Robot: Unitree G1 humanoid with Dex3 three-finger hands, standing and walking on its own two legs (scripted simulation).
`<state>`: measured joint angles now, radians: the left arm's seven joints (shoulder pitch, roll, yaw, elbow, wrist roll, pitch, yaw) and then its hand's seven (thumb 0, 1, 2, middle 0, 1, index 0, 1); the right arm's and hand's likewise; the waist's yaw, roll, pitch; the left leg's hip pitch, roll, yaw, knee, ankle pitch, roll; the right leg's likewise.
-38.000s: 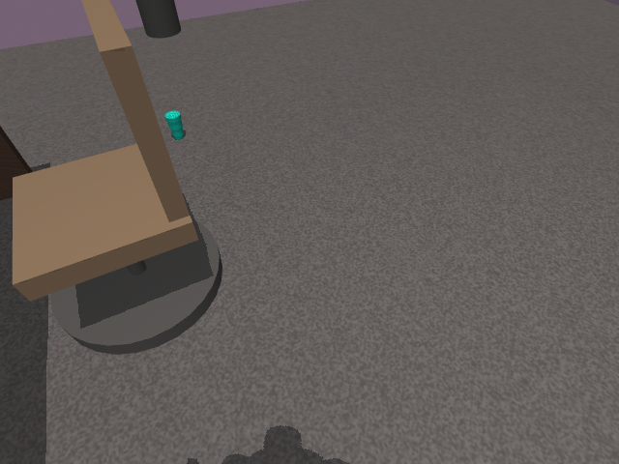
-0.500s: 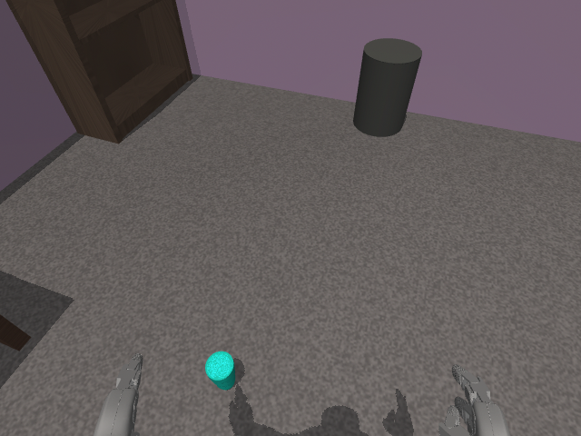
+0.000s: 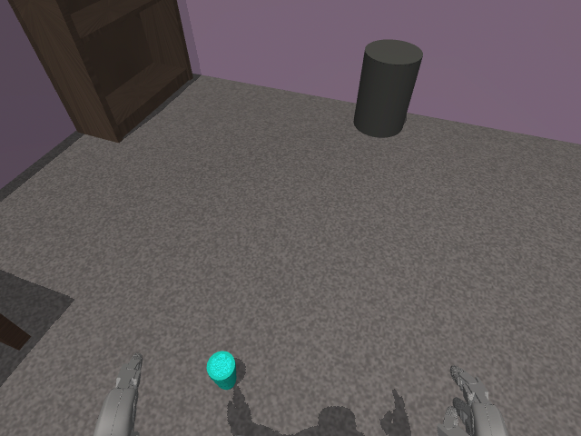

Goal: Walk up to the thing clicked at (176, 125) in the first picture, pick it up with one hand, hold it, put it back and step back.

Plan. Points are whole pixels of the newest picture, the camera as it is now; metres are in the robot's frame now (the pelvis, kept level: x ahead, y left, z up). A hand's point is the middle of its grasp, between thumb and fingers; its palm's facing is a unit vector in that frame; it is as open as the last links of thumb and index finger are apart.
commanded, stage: stand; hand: left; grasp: from the side
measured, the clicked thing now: (224, 373) +0.42 +0.22 -0.65
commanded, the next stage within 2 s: none
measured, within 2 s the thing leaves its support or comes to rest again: neither
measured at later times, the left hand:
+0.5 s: hand (160, 432) +0.16 +0.19 -0.08, palm faces +0.00 -0.94 -0.33, open 9.4 cm
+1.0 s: hand out of the picture +0.03 +0.26 -0.11, palm faces +0.00 -0.94 -0.34, open 7.4 cm
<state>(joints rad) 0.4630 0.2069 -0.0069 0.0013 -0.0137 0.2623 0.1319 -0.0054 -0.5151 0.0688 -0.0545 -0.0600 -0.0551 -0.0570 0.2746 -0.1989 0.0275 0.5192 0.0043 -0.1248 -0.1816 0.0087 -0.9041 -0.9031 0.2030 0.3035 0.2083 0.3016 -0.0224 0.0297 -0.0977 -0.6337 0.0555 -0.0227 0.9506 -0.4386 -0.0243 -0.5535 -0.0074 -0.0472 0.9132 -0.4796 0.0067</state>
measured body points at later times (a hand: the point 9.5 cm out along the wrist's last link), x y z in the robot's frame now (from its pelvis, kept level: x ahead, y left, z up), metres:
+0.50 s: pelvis +0.00 +0.00 +0.01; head +0.02 +0.00 +0.46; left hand +0.16 +0.24 -0.05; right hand +0.15 -0.24 -0.09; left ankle +0.02 +0.13 -0.69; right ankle -0.01 -0.13 -0.69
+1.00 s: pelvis -0.01 +0.01 +0.05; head -0.01 +0.02 +0.50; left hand +0.03 +0.31 -0.09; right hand +0.06 -0.27 -0.09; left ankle +0.02 +0.13 -0.69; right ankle -0.01 -0.13 -0.69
